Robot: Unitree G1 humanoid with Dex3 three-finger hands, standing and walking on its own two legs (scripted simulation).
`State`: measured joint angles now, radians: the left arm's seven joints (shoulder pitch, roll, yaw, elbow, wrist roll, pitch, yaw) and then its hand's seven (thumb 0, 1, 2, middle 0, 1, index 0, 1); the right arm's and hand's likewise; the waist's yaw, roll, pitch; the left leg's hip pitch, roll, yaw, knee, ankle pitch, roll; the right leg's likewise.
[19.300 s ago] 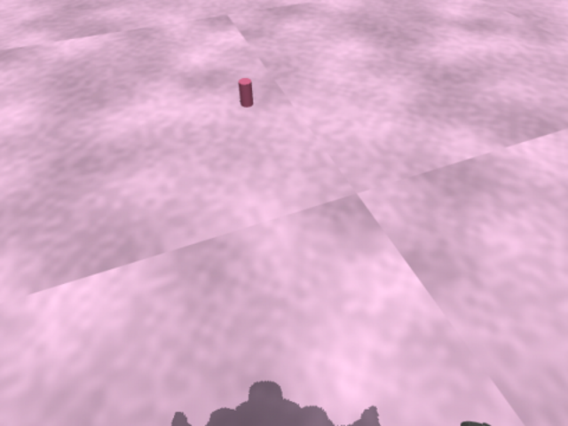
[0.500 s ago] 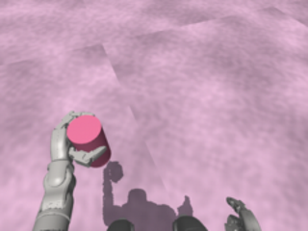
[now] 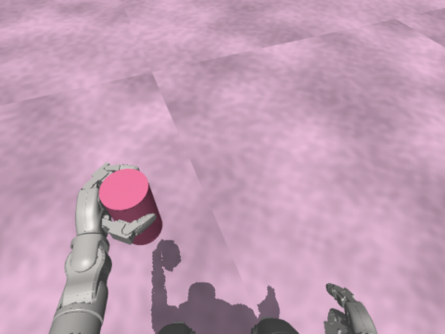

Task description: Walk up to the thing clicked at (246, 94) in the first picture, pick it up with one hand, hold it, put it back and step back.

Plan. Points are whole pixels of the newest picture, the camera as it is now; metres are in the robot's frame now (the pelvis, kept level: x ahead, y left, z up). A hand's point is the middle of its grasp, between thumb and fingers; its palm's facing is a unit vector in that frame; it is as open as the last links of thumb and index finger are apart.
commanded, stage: hold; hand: left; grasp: from the side
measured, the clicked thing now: (135, 209) +0.33 +0.16 +0.01
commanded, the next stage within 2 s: none
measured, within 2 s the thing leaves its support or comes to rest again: neither
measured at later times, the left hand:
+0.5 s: hand (124, 206) +0.32 +0.17 +0.04, palm faces +0.12 -0.99 -0.03, open 10.9 cm
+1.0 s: hand (127, 204) +0.32 +0.17 +0.05, palm faces +0.11 -0.99 -0.03, open 10.9 cm
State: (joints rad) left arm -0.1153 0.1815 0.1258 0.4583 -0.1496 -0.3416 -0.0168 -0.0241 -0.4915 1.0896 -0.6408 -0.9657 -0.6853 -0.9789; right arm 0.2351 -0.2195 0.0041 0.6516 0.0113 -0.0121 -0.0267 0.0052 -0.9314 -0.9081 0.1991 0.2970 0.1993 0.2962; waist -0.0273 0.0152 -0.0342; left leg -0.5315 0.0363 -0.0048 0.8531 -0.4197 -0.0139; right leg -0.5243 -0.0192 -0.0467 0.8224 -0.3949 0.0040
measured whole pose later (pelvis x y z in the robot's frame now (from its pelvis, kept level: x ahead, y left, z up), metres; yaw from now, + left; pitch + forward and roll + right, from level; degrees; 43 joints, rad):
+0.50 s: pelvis +0.00 +0.00 +0.00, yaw +0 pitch +5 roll -1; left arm -0.12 0.18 0.13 0.48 -0.15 -0.37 -0.03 -0.02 -0.49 1.09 -0.64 -0.96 -0.69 -0.98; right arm 0.23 -0.22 0.00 0.67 0.01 -0.02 -0.02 0.01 -0.93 -0.91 0.20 0.30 0.20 0.30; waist -0.02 0.01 -0.02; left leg -0.51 0.03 0.00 0.83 -0.40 -0.01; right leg -0.50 -0.02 -0.05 0.80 -0.38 0.01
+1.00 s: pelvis +0.00 +0.00 +0.00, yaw +0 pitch +5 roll -1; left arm -0.10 0.17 0.11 0.46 -0.15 -0.36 -0.02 -0.02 -0.49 1.09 -0.64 -0.96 -0.69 -0.98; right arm 0.24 -0.22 0.00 0.67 0.01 -0.02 -0.02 0.01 -0.93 -0.91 0.20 0.30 0.20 0.30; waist -0.02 0.02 -0.03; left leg -0.49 0.03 0.00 0.82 -0.41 -0.01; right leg -0.49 -0.02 -0.04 0.78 -0.38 0.01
